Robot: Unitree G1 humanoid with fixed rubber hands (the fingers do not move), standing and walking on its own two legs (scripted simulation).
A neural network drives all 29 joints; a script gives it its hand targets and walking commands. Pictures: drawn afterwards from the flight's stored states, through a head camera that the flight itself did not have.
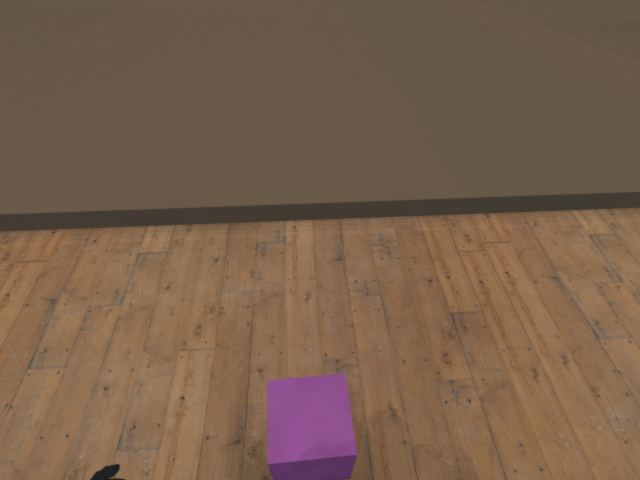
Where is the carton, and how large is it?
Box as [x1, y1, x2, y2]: [267, 373, 356, 479]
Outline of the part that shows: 344,373 267,380 268,466 273,479 341,479 350,477 356,456 356,451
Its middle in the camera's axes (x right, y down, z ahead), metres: -0.03 +0.52 +1.06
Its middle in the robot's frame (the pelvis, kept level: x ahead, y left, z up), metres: +0.39 +0.05 -0.66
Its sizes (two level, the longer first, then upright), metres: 0.210 0.200 0.250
